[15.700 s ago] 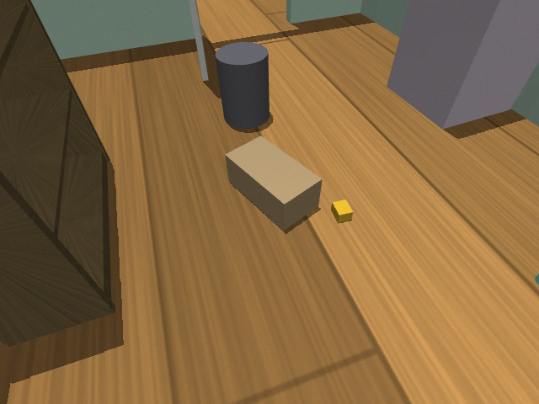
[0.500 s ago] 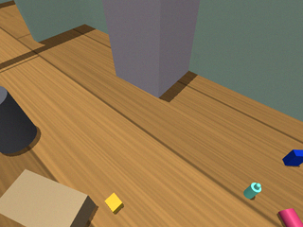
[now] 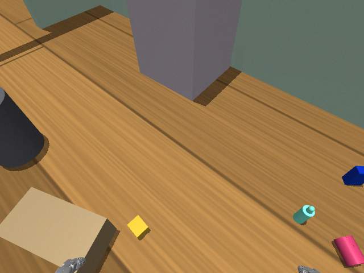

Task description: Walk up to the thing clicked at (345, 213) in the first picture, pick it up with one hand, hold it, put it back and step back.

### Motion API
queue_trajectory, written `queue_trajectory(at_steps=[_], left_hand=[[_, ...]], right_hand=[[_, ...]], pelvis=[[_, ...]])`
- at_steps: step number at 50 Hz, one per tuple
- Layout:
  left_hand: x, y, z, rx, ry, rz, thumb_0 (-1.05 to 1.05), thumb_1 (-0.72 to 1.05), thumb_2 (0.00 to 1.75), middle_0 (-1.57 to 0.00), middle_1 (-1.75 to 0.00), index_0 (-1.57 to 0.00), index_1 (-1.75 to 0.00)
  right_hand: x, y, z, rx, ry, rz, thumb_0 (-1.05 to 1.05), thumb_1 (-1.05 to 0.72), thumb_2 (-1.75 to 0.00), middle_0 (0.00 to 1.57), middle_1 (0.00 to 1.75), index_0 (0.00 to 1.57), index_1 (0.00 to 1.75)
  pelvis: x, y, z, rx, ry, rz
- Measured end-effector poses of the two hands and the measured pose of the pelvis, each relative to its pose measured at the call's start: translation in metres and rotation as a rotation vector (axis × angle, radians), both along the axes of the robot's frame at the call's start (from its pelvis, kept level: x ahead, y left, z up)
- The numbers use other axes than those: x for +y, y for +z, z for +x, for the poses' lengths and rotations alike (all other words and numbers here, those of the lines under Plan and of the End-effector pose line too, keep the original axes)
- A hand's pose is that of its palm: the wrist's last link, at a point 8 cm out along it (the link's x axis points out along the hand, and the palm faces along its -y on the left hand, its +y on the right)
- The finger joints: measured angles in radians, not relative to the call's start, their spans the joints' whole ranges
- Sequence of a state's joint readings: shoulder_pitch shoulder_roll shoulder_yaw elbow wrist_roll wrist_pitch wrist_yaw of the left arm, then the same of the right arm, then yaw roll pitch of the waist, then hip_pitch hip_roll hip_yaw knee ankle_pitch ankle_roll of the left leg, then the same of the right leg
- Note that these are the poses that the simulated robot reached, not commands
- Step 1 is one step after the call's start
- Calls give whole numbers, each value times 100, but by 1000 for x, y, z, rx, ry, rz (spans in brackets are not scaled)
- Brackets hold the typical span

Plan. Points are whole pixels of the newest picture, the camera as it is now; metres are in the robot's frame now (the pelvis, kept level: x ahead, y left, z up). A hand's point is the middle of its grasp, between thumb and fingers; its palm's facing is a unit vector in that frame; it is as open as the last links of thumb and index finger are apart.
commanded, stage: rise first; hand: left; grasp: from above
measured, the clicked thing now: (138, 227) +0.42 +0.25 -0.74
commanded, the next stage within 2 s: none
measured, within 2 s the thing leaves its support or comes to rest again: neither
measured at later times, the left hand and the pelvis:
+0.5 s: hand out of the picture +0.14 +0.27 -0.22, palm faces -0.12 -0.85 -0.52, open 13.8 cm; pelvis +0.00 +0.00 -0.07, yaw -1 degrees
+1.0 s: hand out of the picture +0.14 +0.29 -0.29, palm faces -0.24 -0.68 -0.70, open 13.9 cm; pelvis -0.02 +0.00 -0.14, yaw -1 degrees
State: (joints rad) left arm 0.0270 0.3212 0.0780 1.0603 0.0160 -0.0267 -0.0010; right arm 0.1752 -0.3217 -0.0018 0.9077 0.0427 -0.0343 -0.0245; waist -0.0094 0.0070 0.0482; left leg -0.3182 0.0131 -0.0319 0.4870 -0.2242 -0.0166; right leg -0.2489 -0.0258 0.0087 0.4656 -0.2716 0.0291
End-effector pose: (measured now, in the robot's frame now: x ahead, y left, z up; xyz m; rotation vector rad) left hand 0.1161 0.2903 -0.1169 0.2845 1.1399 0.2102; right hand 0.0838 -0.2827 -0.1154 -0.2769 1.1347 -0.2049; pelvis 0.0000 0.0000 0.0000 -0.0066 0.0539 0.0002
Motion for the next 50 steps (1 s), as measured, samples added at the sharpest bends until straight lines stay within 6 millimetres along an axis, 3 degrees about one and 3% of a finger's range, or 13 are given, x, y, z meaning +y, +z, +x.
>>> queue_trajectory(at_steps=[4,8,16,21,33,45,50], left_hand=[[2,-9,33,-25,-68,17,1,62,89,-18,-63,-19,-62],[5,-12,47,-37,-98,64,0,37,89,-16,-80,-17,-78],[7,-33,34,64,-95,134,0,-19,91,-14,-97,-15,-96],[11,-47,28,60,-104,176,0,-39,94,-13,-100,-13,-100],[15,-68,26,68,-151,267,0,-51,95,-10,-103,-10,-103],[14,-94,20,83,-180,369,0,-49,90,-11,-105,-12,-104],[24,-120,25,114,-237,458,0,-49,88,-12,-106,-14,-104]], right_hand=[[12,-9,1,-40,-11,28,1,-96,-92,20,30,20,30],[21,-17,0,-61,-28,56,1,-97,-92,20,30,20,30],[28,-30,21,-135,-5,76,1,-95,-91,21,30,20,30],[27,-39,42,-185,38,55,1,-93,-90,21,30,20,30],[33,-57,76,-276,89,37,1,-88,-89,20,30,20,30],[39,-92,72,-277,95,46,1,-89,-89,21,30,20,30],[38,-115,68,-276,112,29,1,-91,-90,21,30,20,30]], pelvis=[[-2,-12,-5,68,-8,-3],[-1,-21,-2,101,-15,-3],[1,-41,2,163,-17,-6],[1,-57,3,202,-14,-10],[0,-86,3,274,-10,-26],[0,-117,-8,334,-13,-34],[0,-138,-19,375,-12,-35]])
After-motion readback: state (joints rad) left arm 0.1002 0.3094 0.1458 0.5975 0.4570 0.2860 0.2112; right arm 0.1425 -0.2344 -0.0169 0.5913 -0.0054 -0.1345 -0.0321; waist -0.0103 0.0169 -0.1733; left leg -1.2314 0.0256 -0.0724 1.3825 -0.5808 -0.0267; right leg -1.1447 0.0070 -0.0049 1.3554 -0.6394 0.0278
